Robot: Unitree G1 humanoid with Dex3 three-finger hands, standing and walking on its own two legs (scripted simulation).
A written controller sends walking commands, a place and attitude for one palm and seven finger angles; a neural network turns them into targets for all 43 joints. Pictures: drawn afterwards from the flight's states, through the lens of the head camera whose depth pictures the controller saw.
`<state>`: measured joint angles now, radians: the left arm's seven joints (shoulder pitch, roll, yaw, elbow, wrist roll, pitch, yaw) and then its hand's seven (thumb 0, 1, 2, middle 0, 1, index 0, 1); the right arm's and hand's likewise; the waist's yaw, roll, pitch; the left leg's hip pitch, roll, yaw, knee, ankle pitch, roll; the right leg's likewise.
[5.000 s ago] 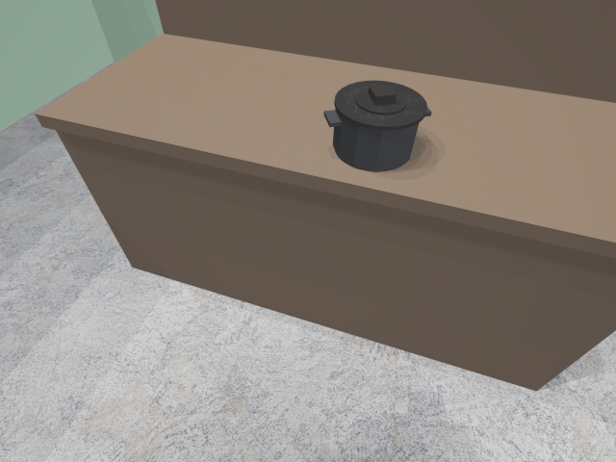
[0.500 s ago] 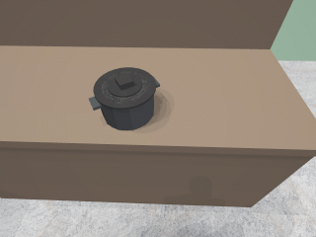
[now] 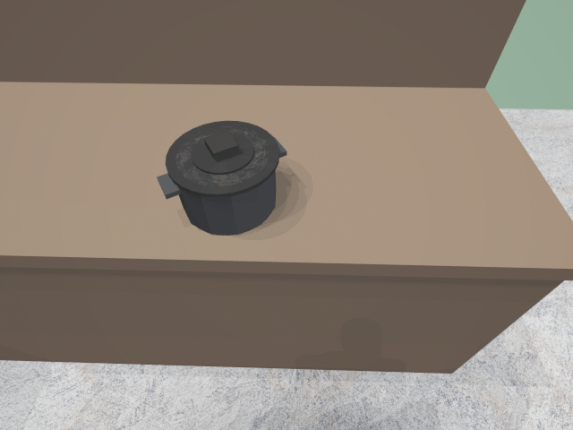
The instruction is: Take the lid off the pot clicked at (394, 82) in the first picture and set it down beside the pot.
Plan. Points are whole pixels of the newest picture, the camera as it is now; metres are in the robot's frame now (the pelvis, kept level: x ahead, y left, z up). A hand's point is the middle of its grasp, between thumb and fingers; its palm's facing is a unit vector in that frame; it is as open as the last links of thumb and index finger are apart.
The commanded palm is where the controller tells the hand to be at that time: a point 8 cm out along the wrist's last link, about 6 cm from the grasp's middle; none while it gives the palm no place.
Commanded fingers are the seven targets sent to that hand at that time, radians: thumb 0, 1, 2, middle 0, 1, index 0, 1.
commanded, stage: shuffle to correct the standing spot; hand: left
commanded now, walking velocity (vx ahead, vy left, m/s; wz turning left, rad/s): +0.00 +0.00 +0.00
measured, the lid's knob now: (221, 145) +0.55 +0.15 +0.09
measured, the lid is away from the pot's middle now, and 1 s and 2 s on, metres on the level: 0.00 0.00 0.00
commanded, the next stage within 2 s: come to a stop and stand still in 0.42 s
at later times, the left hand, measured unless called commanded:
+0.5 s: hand out of the picture +0.02 +0.17 -0.18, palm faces +0.05 -0.98 -0.17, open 7.3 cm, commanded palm none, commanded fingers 0.00 0.90 0.90 -0.20 -0.30 -0.20 -0.30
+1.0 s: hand out of the picture +0.07 +0.20 -0.18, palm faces +0.04 -0.97 -0.22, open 7.3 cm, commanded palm none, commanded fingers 0.00 0.90 0.90 -0.20 -0.30 -0.20 -0.30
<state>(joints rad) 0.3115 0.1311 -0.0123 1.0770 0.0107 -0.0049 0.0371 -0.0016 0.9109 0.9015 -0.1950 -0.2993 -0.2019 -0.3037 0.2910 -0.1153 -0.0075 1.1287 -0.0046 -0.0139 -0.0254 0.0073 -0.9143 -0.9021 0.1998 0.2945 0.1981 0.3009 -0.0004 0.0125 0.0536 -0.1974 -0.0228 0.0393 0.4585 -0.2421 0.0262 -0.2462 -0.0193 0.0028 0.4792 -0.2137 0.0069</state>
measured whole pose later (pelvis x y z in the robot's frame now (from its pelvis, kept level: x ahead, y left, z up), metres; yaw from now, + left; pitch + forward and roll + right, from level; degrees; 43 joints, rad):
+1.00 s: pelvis +0.06 +0.02 +0.00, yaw +1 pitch +1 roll +0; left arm 0.26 0.17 0.00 1.05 0.01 -0.01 0.06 0.00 0.92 0.90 -0.19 -0.30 -0.20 -0.30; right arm 0.25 -0.17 -0.01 1.05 -0.01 -0.02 -0.04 0.01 -0.93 -0.90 0.20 0.29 0.20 0.30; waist -0.01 0.00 0.06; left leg -0.17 -0.04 0.02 0.48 -0.34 0.05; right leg -0.20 -0.04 -0.02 0.48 -0.30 0.03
